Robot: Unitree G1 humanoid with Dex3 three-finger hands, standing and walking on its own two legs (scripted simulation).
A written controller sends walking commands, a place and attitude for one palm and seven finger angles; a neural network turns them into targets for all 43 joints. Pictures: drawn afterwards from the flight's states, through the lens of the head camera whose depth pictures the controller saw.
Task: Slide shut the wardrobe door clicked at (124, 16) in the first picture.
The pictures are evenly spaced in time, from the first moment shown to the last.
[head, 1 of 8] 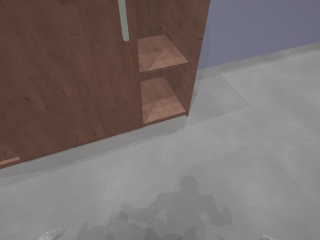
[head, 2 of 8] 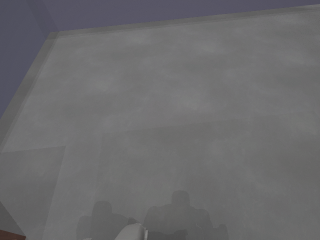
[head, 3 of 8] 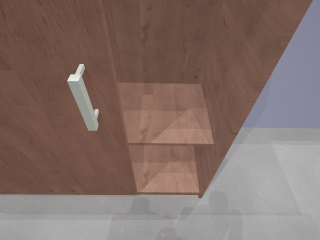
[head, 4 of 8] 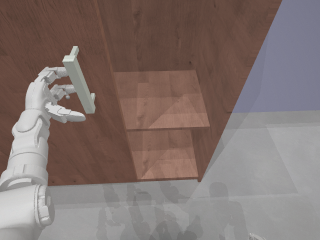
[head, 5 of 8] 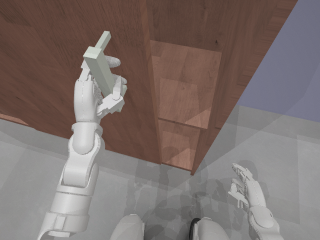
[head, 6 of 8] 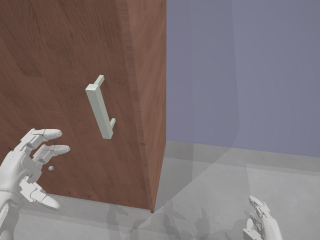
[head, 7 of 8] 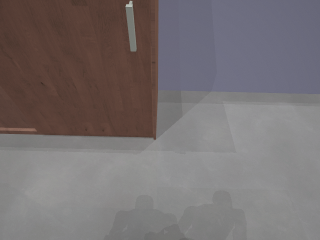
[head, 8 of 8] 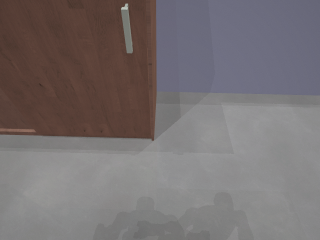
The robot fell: no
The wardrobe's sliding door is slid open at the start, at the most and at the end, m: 0.38 0.38 0.00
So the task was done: yes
